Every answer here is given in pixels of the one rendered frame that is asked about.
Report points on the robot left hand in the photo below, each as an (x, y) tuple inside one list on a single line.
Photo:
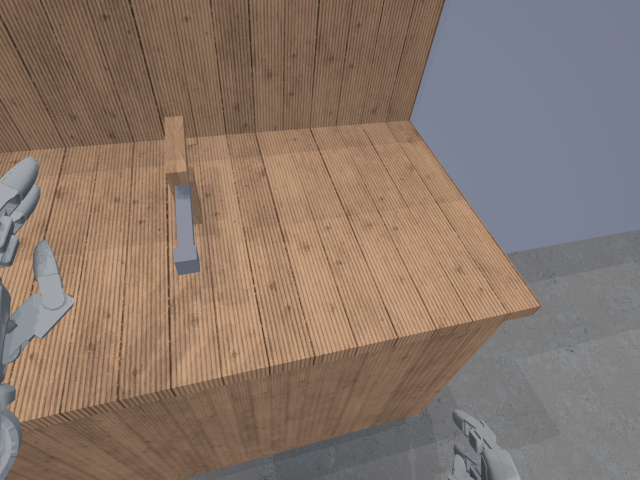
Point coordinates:
[(19, 196)]

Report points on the robot right hand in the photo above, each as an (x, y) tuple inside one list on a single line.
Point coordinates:
[(494, 464)]

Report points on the tap lever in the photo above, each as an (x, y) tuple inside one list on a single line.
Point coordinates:
[(186, 258)]

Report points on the robot left forearm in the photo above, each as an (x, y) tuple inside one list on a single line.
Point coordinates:
[(10, 430)]

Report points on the counter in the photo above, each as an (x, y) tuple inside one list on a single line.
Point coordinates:
[(344, 278)]

